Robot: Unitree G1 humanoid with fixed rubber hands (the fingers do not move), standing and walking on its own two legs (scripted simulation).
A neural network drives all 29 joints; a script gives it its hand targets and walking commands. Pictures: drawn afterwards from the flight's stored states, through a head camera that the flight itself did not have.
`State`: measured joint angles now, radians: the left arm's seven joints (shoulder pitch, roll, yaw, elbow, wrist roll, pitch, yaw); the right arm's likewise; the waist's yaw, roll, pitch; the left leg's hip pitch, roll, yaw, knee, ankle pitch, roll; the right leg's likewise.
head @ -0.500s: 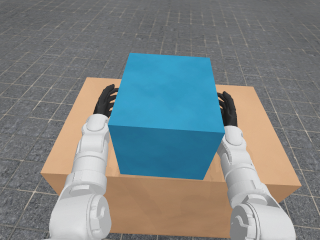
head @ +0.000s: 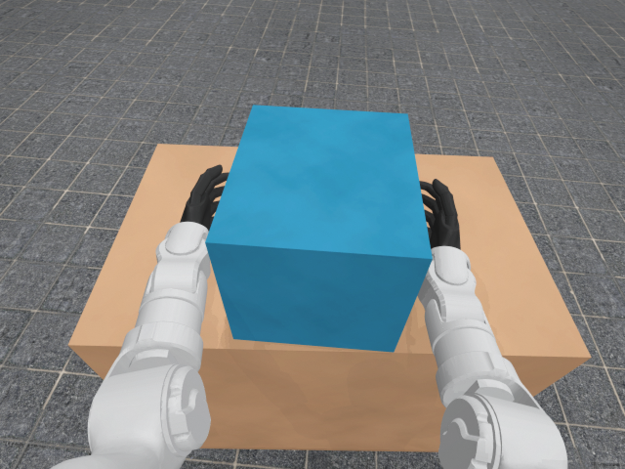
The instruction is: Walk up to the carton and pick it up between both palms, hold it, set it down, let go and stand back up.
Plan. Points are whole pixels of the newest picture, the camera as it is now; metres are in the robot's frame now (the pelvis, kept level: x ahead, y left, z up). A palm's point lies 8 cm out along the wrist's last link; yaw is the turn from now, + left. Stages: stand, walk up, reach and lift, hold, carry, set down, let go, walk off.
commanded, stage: set down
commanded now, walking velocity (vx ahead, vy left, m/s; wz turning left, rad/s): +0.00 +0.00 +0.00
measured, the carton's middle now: (321, 225) +0.43 -0.03 +0.06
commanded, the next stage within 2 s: none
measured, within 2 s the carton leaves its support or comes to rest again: rests again in 1.00 s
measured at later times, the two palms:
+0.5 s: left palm (208, 219) +0.44 +0.13 +0.07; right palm (440, 246) +0.37 -0.18 +0.07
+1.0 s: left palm (217, 220) +0.45 +0.12 +0.06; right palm (440, 252) +0.38 -0.19 +0.05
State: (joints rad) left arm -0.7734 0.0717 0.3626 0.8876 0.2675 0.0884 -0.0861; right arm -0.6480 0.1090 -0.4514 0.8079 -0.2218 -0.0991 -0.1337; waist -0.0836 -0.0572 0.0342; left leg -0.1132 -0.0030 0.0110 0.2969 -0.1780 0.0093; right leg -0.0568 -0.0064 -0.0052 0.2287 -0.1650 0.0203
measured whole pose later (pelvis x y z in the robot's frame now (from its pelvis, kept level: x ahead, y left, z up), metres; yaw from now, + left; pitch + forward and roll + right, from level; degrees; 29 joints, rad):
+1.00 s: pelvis +0.00 +0.00 +0.00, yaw -1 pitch +9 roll -1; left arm -0.92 0.13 0.40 1.20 0.26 -0.14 -0.08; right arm -0.69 0.15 -0.58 0.85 -0.34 -0.22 -0.14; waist -0.10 -0.02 -0.03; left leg -0.32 0.00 0.02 0.34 -0.18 0.01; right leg -0.27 0.00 0.00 0.28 -0.17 0.02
